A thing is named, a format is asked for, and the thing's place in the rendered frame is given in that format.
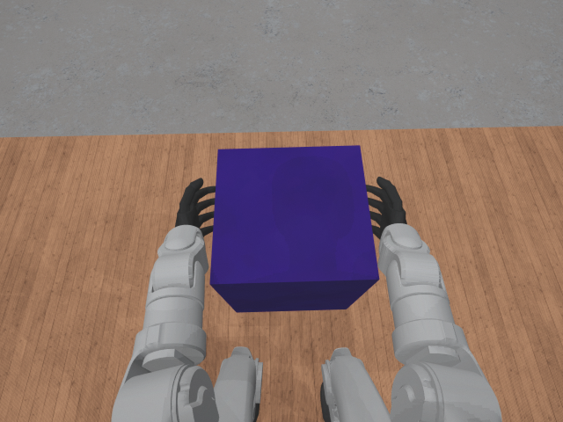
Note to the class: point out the robot thigh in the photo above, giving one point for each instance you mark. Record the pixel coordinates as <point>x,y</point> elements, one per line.
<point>238,388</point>
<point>348,386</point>

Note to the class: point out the robot left upper arm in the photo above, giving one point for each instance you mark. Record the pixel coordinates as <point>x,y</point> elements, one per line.
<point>183,393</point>

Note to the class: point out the robot left hand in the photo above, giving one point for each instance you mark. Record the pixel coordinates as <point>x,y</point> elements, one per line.
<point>189,208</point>

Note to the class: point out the robot right hand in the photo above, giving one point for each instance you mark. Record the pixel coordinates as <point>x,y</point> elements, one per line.
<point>390,207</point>

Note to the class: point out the left robot thigh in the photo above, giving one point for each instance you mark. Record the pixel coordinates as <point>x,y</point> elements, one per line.
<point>238,388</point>

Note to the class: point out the robot right upper arm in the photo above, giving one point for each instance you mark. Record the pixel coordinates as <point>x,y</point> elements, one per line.
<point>428,392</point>

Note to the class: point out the carton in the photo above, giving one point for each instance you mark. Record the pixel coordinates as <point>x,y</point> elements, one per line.
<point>292,229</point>

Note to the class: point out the right robot thigh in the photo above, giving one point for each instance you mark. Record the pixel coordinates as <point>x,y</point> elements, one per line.
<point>348,386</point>

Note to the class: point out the robot left forearm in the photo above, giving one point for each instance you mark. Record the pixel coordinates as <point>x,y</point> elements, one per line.
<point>172,333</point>

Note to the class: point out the robot right forearm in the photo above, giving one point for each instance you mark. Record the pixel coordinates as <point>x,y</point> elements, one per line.
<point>424,325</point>

